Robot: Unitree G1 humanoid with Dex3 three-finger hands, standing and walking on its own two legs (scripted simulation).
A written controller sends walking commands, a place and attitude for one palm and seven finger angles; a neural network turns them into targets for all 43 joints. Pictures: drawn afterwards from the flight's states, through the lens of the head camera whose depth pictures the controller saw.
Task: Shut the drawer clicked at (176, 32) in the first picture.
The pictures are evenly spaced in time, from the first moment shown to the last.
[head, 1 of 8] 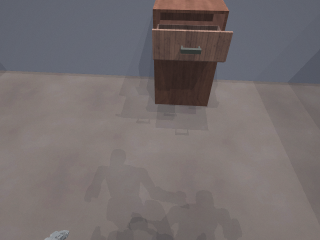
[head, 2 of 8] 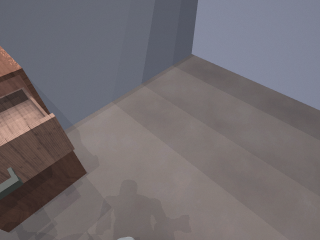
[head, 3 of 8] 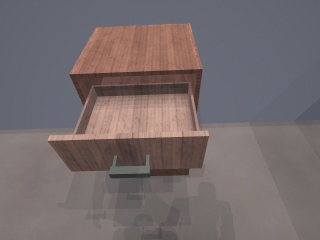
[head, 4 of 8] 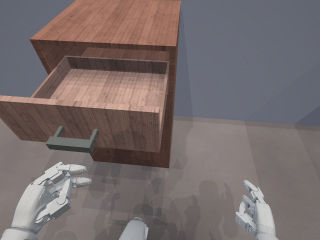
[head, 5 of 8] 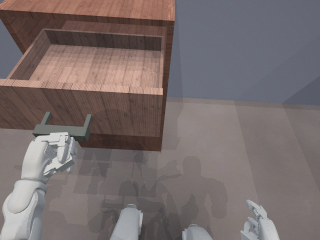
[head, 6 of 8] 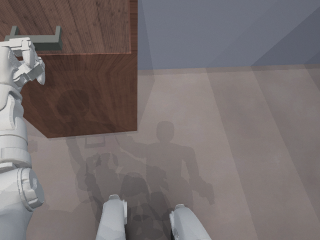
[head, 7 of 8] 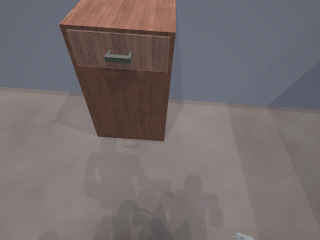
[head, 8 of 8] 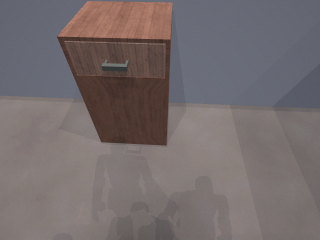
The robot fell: no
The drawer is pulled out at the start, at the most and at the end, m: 0.30 0.30 0.00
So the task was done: yes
